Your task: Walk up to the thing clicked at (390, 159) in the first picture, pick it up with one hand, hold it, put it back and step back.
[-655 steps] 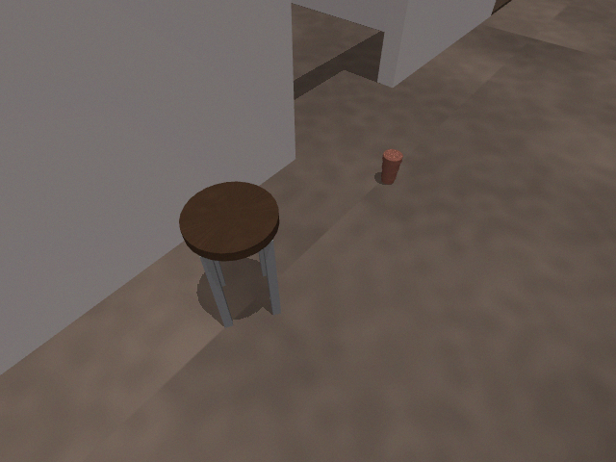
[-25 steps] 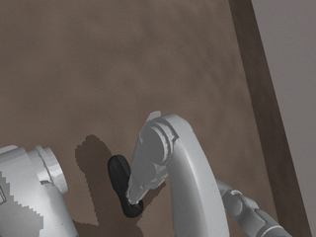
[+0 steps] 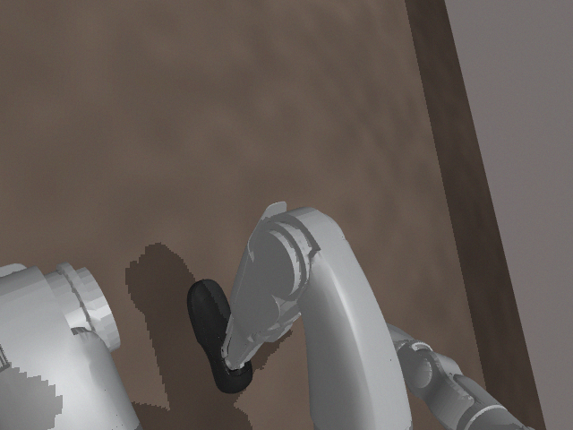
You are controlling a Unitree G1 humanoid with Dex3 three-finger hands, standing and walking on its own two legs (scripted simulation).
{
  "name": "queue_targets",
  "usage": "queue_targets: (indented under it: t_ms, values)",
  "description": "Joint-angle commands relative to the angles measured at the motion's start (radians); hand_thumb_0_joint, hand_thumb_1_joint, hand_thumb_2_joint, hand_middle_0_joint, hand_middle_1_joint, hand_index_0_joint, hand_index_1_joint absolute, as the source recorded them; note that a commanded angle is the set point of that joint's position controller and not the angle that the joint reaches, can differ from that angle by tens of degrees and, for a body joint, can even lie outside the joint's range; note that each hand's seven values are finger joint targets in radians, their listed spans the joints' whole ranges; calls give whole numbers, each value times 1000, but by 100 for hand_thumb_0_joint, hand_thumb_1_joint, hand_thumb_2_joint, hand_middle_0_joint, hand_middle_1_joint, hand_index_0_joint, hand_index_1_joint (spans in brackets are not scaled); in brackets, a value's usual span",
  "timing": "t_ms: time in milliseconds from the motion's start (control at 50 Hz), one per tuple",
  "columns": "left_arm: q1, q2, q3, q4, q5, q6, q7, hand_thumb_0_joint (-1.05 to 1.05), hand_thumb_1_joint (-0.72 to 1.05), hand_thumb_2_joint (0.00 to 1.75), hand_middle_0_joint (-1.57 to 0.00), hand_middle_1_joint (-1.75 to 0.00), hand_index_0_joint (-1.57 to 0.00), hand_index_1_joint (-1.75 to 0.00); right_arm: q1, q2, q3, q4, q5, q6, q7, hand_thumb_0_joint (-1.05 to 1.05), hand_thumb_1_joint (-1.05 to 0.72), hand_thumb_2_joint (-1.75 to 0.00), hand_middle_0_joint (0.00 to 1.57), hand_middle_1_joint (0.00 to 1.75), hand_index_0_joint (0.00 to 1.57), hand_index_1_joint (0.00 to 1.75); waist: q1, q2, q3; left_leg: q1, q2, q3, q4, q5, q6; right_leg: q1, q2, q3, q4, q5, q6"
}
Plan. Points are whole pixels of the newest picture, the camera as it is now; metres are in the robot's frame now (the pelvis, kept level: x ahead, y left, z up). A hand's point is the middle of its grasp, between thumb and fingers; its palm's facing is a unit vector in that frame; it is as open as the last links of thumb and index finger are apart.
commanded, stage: close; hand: left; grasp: from the side
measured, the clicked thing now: out of the picture +0.45 +0.28 -0.21
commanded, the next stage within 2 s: settle in 0.10 s
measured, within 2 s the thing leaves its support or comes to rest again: leaves its support in 0.62 s
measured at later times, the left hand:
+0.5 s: hand out of the picture +0.44 +0.29 -0.18, palm faces +0.34 -0.94 -0.01, open 11.6 cm
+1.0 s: hand out of the picture +0.42 +0.32 -0.07, palm faces +0.32 -0.95 -0.07, open 11.7 cm
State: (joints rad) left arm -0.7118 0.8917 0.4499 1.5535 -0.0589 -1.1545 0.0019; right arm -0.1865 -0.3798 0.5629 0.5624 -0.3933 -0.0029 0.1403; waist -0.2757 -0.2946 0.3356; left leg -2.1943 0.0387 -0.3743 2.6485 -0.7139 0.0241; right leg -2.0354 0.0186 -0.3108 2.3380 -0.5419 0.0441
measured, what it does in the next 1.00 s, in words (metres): stands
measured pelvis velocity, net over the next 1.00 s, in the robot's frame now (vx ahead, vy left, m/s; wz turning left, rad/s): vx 0.01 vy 0.00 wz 0.07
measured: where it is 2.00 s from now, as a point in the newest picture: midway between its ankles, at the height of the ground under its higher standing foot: (162, 400)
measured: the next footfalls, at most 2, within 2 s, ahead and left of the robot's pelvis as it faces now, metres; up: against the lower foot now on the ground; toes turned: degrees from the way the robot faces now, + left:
none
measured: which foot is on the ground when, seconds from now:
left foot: down 0.00-1.00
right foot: down 0.00-1.00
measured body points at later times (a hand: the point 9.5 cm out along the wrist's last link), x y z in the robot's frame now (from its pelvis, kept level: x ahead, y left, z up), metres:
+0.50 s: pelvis +0.00 +0.00 +0.00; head +0.24 +0.20 +0.32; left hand +0.42 +0.33 -0.18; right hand +0.16 -0.24 -0.03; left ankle +0.09 +0.12 -0.26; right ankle +0.16 -0.11 -0.26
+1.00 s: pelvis +0.01 +0.00 +0.03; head +0.20 +0.16 +0.40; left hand +0.39 +0.37 -0.06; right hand +0.18 -0.24 -0.04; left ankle +0.09 +0.12 -0.26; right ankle +0.16 -0.11 -0.26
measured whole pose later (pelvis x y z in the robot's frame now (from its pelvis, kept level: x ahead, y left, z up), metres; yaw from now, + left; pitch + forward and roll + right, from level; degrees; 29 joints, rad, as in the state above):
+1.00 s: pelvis +0.01 +0.00 +0.03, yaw +4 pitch +21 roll -15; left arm -0.60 0.65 0.36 1.03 -0.09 -0.77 -0.07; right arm -0.01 -0.34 0.30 0.62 -0.23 0.03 0.13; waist -0.18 -0.11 0.11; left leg -2.23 0.04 -0.23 2.51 -0.69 0.04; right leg -2.09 -0.02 -0.21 2.29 -0.58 0.03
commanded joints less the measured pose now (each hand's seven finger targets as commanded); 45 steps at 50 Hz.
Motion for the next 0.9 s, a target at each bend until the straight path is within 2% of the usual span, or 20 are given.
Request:
queue_targets:
  t_ms: [0, 120, 180, 220, 280, 320, 340, 400, 440, 460, 480, 500, 600, 620, 680, 760, 840, 860, 880]
  values:
    - [-250, 136, 5, -129, -4, -74, 9, 0, 23, 84, -84, -84, -83, -85, 30, -366, -120, -3, -3, 13, -22, 0, -89, -90, 20, 30, 20, 30, -160, 569, -531, 378, 46, 50, -351, 108, -49, 247, 61, -55, -141, 118, -39]
    - [-265, 139, -19, -126, 10, -70, 4, 0, 28, 102, -98, -104, -98, -105, 34, -363, -115, 1, -9, 18, -21, 0, -89, -90, 20, 30, 20, 30, -165, 579, -526, 373, 45, 58, -353, 100, -46, 252, 64, -54, -148, 109, -41]
    - [-260, 131, -22, -124, 12, -65, 2, 0, 25, 106, -104, -110, -104, -111, 29, -365, -118, 1, -10, 19, -20, 0, -90, -90, 20, 30, 20, 30, -165, 590, -518, 385, 47, 54, -357, 92, -49, 238, 63, -56, -148, 103, -41]
    - [-257, 127, -23, -129, 13, -66, -2, 0, 29, 117, -112, -121, -111, -123, 28, -374, -123, 3, -8, 20, -20, 0, -92, -91, 20, 30, 20, 30, -166, 606, -517, 410, 51, 37, -371, 110, -58, 227, 59, -64, -134, 114, -42]
    - [-251, 138, -21, -151, 16, -59, -3, 0, 28, 121, -116, -126, -115, -128, 26, -374, -126, -1, -6, 25, -19, 0, -92, -91, 20, 30, 20, 30, -152, 620, -531, 423, 53, 38, -374, 125, -62, 229, 59, -62, -133, 122, -44]
    - [-254, 128, -18, -164, 5, -54, -1, 0, 29, 123, -120, -129, -119, -132, 33, -370, -123, 5, -4, 24, -19, 0, -92, -91, 20, 30, 20, 30, -154, 623, -535, 417, 50, 41, -367, 142, -59, 242, 58, -60, -133, 139, -43]
    - [-257, 128, -14, -186, 5, -55, 1, 0, 30, 125, -119, -130, -118, -132, 38, -372, -127, 7, -5, 24, -18, 0, -92, -91, 20, 30, 20, 30, -153, 630, -555, 443, 52, 40, -364, 171, -62, 247, 58, -59, -129, 158, -42]
    - [-279, 152, -3, -249, -6, -50, -2, 0, 23, 125, -123, -133, -122, -136, 42, -367, -132, 5, 3, 27, -19, 0, -92, -91, 20, 30, 20, 30, -138, 642, -577, 426, 47, 54, -361, 152, -56, 259, 60, -51, -135, 145, -44]
    - [-278, 155, 8, -298, -5, -42, -2, 0, 21, 126, -125, -135, -124, -138, 56, -365, -142, 10, 3, 27, -17, 0, -92, -91, 20, 30, 20, 30, -129, 666, -616, 460, 50, 57, -363, 179, -62, 266, 58, -48, -129, 157, -46]
    - [-286, 164, 21, -341, -6, -40, -2, 0, 23, 127, -126, -136, -125, -138, 62, -365, -148, 11, 5, 29, -16, 0, -92, -91, 20, 30, 20, 30, -123, 686, -635, 479, 50, 58, -367, 193, -64, 269, 56, -46, -127, 167, -47]
    - [-291, 152, 13, -378, -4, -36, -6, 0, 23, 127, -126, -137, -125, -139, 61, -367, -160, 9, 8, 30, -16, 0, -92, -91, 20, 30, 20, 30, -122, 705, -638, 491, 51, 53, -378, 198, -68, 253, 53, -47, -120, 166, -48]
    - [-297, 169, 23, -434, -2, -28, -3, 0, 22, 129, -127, -138, -126, -140, 68, -360, -164, 5, 11, 30, -15, 0, -92, -91, 20, 30, 20, 30, -103, 727, -667, 516, 52, 60, -383, 204, -69, 256, 51, -38, -122, 166, -51]
    - [-309, 180, 44, -676, -15, 31, -1, 0, 15, 126, -127, -138, -126, -141, 108, -355, -221, -10, 33, 34, -19, 0, -93, -91, 20, 30, 20, 30, -67, 813, -817, 578, 46, 90, -407, 247, -72, 293, 48, -5, -131, 189, -63]
    - [-306, 144, 29, -689, -23, 49, -3, 0, 13, 127, -128, -139, -127, -142, 116, -346, -228, -5, 41, 35, -19, 0, -93, -91, 20, 30, 20, 30, -66, 810, -813, 570, 45, 94, -417, 234, -71, 281, 44, 1, -135, 179, -64]
    - [-298, 143, 48, -758, -39, 102, 3, 0, 12, 128, -130, -141, -128, -144, 157, -330, -255, 10, 65, 35, -26, 0, -93, -91, 20, 30, 20, 30, -38, 811, -849, 553, 39, 113, -429, 232, -66, 281, 44, 23, -148, 179, -69]
    - [-308, 65, -13, -827, -39, 163, -10, 0, 13, 129, -131, -143, -130, -145, 202, -294, -287, 29, 96, 33, -32, 0, -92, -91, 20, 30, 20, 30, -28, 783, -849, 488, 28, 140, -445, 175, -51, 263, 41, 45, -170, 149, -74]
    - [-256, -36, -70, -822, -45, 231, -49, 0, 12, 126, -132, -142, -131, -144, 243, -276, -336, 45, 135, 32, -33, 0, -91, -90, 20, 30, 20, 30, -17, 724, -837, 450, 20, 145, -479, 122, -42, 203, 34, 53, -180, 103, -77]
    - [-219, -72, -81, -791, -48, 247, -59, 0, 13, 125, -131, -141, -131, -143, 245, -277, -350, 46, 145, 31, -32, 0, -90, -90, 20, 30, 20, 30, -5, 703, -824, 450, 17, 143, -492, 116, -41, 171, 28, 54, -179, 94, -78]
    - [-179, -110, -91, -720, -55, 267, -72, 0, 9, 125, -130, -140, -130, -143, 230, -274, -357, 34, 158, 32, -32, 0, -91, -90, 20, 30, 20, 30, -6, 655, -796, 422, 17, 138, -502, 65, -36, 145, 26, 54, -187, 50, -77]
